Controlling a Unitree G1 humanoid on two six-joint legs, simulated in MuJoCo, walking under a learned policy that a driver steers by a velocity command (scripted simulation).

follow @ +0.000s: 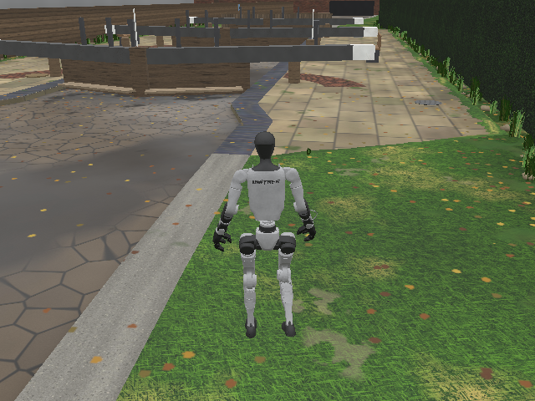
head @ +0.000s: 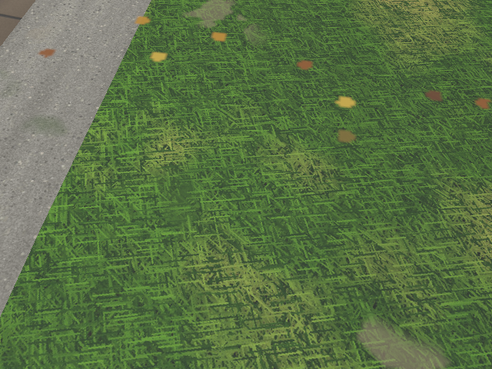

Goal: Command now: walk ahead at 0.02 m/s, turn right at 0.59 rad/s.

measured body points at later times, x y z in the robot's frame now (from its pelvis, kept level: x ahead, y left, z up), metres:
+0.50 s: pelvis +0.01 -0.05 +0.00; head +0.02 -0.08 +0.45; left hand +0.18 +0.17 -0.09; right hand +0.08 -0.34 -0.13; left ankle +0.02 +0.10 -0.70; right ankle +0.00 -0.14 -0.74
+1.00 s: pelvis +0.02 -0.04 -0.01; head +0.02 -0.03 +0.44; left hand +0.11 +0.22 -0.14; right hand +0.06 -0.30 -0.14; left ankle +0.01 +0.09 -0.73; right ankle +0.00 -0.14 -0.74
